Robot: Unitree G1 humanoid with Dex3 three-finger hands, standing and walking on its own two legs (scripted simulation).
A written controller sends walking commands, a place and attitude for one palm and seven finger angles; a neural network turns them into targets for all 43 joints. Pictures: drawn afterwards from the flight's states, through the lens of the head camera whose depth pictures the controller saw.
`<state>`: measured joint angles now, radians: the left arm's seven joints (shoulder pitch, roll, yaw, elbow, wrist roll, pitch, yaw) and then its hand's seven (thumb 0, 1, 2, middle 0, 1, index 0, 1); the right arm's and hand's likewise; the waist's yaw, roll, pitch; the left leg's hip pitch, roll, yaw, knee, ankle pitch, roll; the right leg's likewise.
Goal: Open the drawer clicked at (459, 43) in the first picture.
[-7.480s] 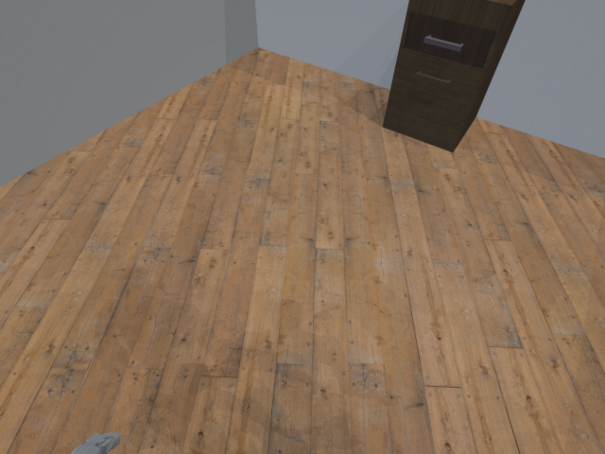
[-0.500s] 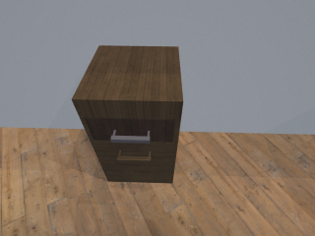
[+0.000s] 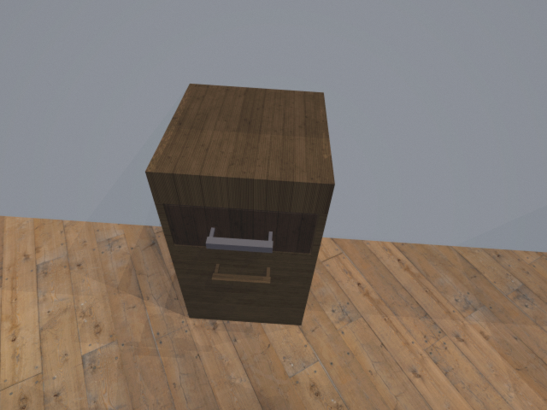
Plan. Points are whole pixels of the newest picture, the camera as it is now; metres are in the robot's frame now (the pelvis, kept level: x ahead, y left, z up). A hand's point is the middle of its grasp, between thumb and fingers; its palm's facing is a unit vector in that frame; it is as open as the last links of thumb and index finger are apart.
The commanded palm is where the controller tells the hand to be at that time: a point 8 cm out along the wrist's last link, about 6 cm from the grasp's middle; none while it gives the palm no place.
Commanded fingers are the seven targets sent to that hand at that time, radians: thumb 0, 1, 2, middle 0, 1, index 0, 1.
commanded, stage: shuffle to correct the standing spot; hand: left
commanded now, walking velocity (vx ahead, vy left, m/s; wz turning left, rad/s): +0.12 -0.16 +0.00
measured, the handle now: (240, 238) +0.58 +0.12 -0.22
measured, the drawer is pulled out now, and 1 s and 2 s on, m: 0.00 0.00 0.00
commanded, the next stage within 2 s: come to a stop and stand still in 0.74 s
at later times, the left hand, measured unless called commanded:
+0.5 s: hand out of the picture -0.04 +0.13 -0.18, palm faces +0.05 -0.99 -0.15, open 7.4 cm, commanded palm none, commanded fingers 0.00 0.90 0.90 -0.20 -0.30 -0.20 -0.30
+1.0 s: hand out of the picture +0.15 +0.08 -0.17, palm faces +0.00 -0.97 -0.24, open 7.3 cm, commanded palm none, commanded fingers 0.00 0.90 0.90 -0.20 -0.30 -0.20 -0.30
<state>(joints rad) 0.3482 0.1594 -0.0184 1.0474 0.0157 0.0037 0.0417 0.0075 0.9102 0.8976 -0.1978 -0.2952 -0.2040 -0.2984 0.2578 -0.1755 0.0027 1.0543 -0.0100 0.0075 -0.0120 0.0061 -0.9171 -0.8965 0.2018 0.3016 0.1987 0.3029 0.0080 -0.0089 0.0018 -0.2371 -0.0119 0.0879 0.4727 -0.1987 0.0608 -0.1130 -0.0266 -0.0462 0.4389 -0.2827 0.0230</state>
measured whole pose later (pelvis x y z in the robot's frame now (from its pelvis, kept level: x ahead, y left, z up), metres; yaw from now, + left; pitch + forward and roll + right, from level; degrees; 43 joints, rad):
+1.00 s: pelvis +0.10 -0.11 -0.01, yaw -1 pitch +0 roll +0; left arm 0.23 0.15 0.04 1.03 0.03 -0.01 0.02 0.02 0.92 0.90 -0.19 -0.29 -0.20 -0.30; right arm 0.36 -0.18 -0.06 1.11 -0.02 0.04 -0.03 0.01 -0.90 -0.90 0.20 0.30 0.20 0.30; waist -0.02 0.06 0.03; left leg -0.30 0.10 0.06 0.75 -0.49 -0.01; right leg -0.30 -0.06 -0.13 0.55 -0.25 -0.01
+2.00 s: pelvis +0.07 -0.09 +0.00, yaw +0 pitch -2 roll -1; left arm 0.35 0.14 -0.02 1.06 0.02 0.00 0.04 0.01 0.91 0.90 -0.20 -0.30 -0.20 -0.30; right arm 0.33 -0.18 -0.01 1.08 -0.01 0.02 0.00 0.01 -0.91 -0.90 0.20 0.30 0.20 0.30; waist -0.01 0.01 0.01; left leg -0.24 -0.02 0.13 0.42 -0.16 0.08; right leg -0.18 -0.04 -0.04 0.43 -0.22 0.03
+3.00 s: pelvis +0.09 -0.13 -0.04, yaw +1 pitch +8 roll +1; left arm 0.48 0.33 -0.11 0.06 1.12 -0.07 0.46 0.01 0.46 0.71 -0.25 -0.58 -0.25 -0.58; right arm 0.04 -0.23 -0.01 0.43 -0.06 0.11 0.05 0.01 -0.91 -0.90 0.20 0.30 0.20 0.30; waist 0.13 -0.01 -0.14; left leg -0.59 -0.01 0.07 0.82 -0.36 0.03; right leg -0.56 0.08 0.03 0.85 -0.43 -0.07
